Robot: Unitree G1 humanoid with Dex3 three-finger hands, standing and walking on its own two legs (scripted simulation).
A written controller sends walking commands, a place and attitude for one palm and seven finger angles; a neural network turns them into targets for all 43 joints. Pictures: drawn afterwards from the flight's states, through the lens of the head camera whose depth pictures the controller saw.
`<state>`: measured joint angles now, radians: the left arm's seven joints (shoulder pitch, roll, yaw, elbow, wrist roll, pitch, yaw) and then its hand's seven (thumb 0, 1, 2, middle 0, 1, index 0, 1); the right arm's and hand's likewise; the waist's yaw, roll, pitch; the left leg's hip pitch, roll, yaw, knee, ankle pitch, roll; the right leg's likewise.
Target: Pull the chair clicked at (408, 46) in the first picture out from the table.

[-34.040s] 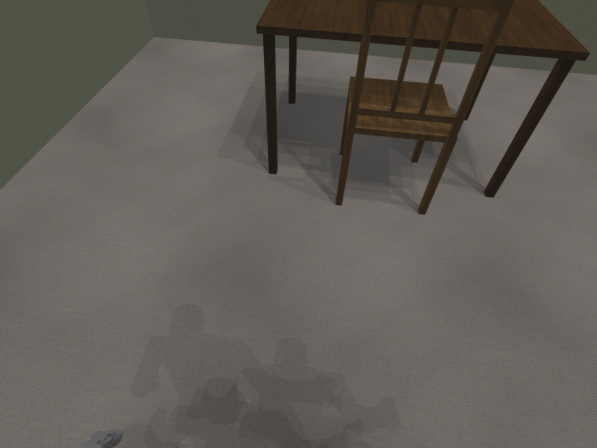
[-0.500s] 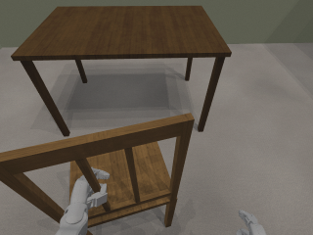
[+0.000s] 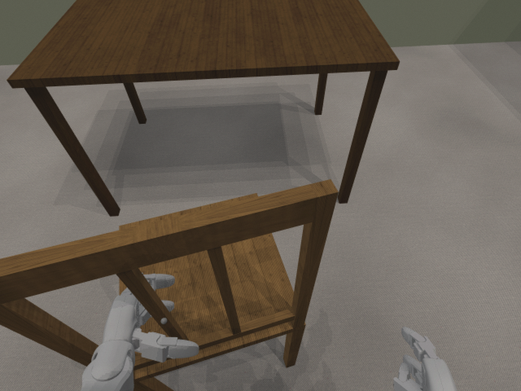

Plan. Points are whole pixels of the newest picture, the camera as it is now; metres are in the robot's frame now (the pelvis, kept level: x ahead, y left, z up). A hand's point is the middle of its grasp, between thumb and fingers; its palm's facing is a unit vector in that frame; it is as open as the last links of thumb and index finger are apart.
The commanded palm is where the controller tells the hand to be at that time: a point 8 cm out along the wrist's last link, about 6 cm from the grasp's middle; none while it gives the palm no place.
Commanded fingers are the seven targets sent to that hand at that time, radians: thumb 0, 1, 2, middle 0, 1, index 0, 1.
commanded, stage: open the thumb and straighten the fingers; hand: left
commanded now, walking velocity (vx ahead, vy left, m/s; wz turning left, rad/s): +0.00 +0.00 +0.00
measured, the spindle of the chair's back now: (162, 315) +0.25 +0.18 -0.04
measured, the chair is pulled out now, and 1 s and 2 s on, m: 0.57 0.57 0.57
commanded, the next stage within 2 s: draw the fingers out of the gap in 0.30 s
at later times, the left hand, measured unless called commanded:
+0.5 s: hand (159, 332) +0.22 +0.17 -0.04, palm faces +0.10 -0.98 -0.19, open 17.4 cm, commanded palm +0.18 +0.22 -0.02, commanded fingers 0.00 -0.55 0.20 0.00 0.00 0.00 0.00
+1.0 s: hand out of the picture +0.14 +0.17 -0.04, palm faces +0.11 -0.98 -0.18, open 17.5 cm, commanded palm +0.10 +0.22 -0.02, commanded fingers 0.00 -0.55 0.20 0.00 0.00 0.00 0.00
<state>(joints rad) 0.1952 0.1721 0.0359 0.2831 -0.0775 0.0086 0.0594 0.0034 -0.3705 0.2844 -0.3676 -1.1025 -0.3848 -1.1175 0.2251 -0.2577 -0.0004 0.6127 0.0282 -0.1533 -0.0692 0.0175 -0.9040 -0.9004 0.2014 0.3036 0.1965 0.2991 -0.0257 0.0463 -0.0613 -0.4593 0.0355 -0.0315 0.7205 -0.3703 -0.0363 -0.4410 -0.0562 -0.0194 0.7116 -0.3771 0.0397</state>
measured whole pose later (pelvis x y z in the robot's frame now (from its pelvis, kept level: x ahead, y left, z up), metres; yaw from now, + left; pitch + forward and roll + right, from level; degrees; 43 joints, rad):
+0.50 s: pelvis +0.01 +0.00 -0.01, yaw +1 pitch +9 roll -1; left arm 0.34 0.19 0.04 0.07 -0.07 0.11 0.04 -0.01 -0.54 0.20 -0.02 -0.03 -0.01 -0.03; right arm 0.25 -0.24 0.01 0.55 0.02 -0.14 -0.08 0.02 -0.90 -0.90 0.20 0.30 0.20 0.30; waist -0.03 0.04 -0.11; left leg -0.54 0.04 -0.06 0.83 -0.43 -0.04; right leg -0.51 -0.05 -0.04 0.80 -0.44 0.03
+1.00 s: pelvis -0.01 -0.01 -0.02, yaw +2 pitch +8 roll -1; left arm 0.60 0.20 0.01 -0.11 -0.08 0.08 0.01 -0.01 -0.54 0.20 -0.01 0.00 0.00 0.00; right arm 0.23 -0.22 0.00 0.54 0.03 -0.18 -0.11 0.02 -0.90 -0.90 0.20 0.30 0.20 0.30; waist -0.02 0.05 -0.13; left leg -0.61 0.03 -0.09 0.91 -0.44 -0.05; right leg -0.56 -0.06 -0.07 0.89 -0.46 0.02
